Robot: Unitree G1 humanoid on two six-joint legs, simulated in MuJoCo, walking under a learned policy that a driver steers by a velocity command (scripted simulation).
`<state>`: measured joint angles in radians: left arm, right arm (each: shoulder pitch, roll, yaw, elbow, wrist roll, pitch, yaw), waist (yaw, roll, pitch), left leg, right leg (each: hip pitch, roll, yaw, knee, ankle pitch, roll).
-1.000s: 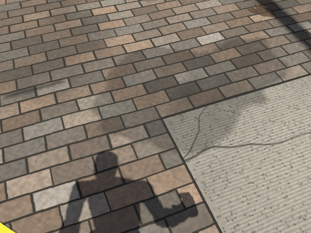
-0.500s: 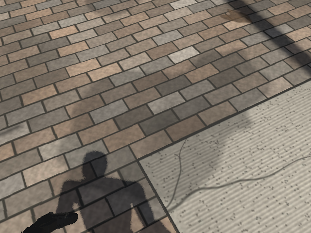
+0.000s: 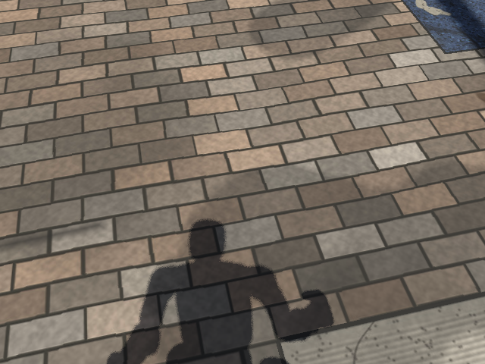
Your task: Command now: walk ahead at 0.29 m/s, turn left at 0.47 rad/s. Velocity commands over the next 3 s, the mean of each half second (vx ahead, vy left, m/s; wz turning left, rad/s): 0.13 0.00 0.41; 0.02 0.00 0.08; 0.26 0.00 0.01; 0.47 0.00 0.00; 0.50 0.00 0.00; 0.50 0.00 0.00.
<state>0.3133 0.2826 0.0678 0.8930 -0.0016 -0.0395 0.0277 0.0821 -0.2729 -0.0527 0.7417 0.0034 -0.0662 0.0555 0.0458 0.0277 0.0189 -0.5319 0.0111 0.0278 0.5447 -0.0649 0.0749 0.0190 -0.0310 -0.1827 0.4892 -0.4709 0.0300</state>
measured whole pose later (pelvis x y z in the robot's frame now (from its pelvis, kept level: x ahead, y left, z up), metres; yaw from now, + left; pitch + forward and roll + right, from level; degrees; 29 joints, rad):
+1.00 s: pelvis +0.17 -0.02 +0.01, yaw +14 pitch -1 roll +0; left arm 0.15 0.24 0.03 0.80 0.01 -0.01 0.01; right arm 0.21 -0.23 -0.04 0.75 -0.01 0.02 -0.02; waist 0.00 0.00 0.03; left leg -0.22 -0.04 -0.09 0.57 -0.33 0.00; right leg -0.25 0.00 0.03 0.57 -0.29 0.01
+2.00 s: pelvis +0.51 +0.10 +0.03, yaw +13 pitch +1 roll +2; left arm 0.16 0.30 0.05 0.80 0.00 -0.07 0.01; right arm 0.36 -0.26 -0.05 0.85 0.00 -0.09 0.02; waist -0.05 -0.04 0.01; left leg -0.11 -0.08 0.04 0.25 -0.16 0.07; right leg -0.70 -0.14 0.05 0.91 -0.07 0.01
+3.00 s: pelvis +1.06 +0.22 +0.03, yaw +13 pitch +1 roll +1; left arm 0.21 0.30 0.06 0.84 -0.01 -0.07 0.00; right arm 0.29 -0.26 -0.05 0.88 0.00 -0.09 0.03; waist -0.03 -0.05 0.02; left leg -0.19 -0.06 0.05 0.32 -0.15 0.07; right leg -0.60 -0.12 0.03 1.05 -0.25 -0.01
